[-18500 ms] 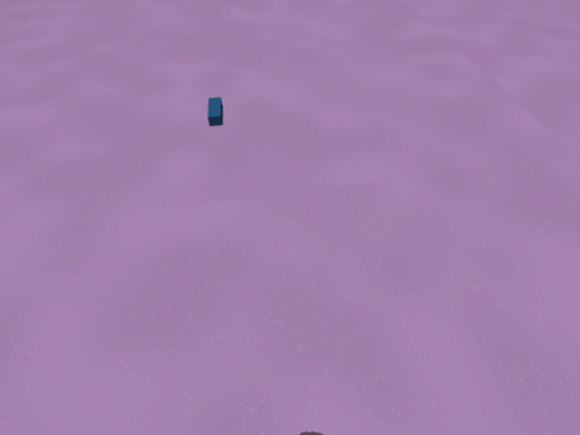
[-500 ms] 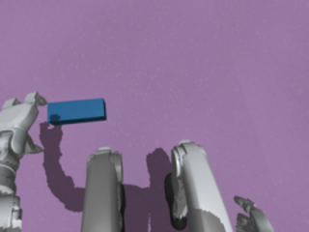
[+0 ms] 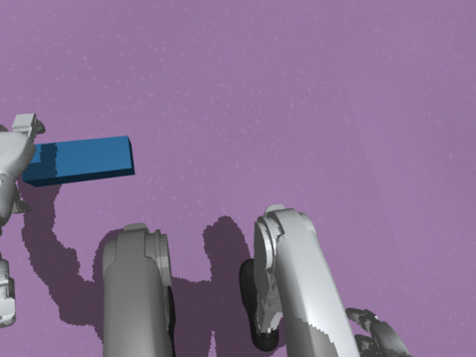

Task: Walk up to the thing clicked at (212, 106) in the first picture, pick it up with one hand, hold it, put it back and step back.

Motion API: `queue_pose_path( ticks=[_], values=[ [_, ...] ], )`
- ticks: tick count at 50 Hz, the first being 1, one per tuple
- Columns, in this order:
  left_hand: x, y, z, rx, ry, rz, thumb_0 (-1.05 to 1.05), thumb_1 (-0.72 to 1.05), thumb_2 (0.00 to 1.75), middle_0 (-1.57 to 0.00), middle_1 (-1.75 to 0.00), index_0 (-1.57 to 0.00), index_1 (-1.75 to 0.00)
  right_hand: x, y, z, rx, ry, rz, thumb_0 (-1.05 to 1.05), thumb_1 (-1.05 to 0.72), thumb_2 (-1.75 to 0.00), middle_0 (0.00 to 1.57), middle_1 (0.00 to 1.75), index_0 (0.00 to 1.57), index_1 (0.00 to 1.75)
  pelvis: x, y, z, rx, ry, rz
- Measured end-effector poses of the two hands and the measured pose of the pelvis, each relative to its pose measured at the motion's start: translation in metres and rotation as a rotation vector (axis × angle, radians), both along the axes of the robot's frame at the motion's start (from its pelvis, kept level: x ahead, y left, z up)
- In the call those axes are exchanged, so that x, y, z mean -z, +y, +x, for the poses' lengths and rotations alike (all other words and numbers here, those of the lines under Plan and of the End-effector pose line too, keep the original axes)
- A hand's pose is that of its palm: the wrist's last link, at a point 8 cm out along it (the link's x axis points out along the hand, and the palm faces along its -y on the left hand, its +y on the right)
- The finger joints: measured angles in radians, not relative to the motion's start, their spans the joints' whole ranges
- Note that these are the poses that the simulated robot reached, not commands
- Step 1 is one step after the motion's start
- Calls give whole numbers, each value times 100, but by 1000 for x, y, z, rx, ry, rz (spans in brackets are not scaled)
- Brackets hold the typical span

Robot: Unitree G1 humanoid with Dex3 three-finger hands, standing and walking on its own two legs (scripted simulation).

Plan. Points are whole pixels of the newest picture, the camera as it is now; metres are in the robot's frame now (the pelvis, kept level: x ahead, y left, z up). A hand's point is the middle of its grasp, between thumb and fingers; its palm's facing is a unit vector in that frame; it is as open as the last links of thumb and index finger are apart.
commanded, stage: rise first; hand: left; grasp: from above
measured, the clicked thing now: (82, 161) +0.49 +0.28 -0.33
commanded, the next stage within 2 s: approach in 0.60 s
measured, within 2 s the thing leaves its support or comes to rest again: neither
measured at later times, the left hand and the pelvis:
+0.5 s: hand (30, 166) +0.44 +0.32 -0.19, palm faces -0.45 -0.08 -0.89, open 14.2 cm; pelvis +0.01 +0.00 -0.02, yaw -2 degrees
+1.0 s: hand (70, 156) +0.47 +0.27 -0.22, palm faces -0.45 -0.06 -0.89, open 14.1 cm; pelvis +0.00 +0.00 -0.03, yaw -3 degrees
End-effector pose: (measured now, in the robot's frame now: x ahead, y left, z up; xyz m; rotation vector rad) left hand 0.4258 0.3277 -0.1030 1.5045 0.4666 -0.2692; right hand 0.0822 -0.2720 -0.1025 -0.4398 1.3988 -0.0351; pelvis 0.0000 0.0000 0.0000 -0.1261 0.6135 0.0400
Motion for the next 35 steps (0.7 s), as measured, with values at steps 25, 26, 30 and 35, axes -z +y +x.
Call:
queue_pose_path(
  ticks=[25,26,30,35],
  values=[
    [32,-4,25,-33,5,-8,0,-55,103,-8,-102,-7,-102,7,-6,-21,3,91,-17,0,-91,-91,21,30,20,30,15,-3,8,21,6,-12],
    [33,-4,25,-31,5,-7,0,-55,103,-8,-102,-7,-102,7,-6,-21,3,92,-18,0,-91,-91,21,30,20,30,16,-3,8,21,5,-12],
    [35,-5,24,-29,7,-7,0,-55,103,-8,-102,-7,-102,8,-6,-21,0,88,-18,0,-91,-91,21,30,20,30,18,-2,7,22,0,-14],
    [37,-6,26,-31,-1,-13,0,-55,102,-8,-102,-7,-102,9,-5,-21,-6,77,-19,0,-91,-91,21,30,20,30,20,-2,6,25,-6,-17]
  ],
)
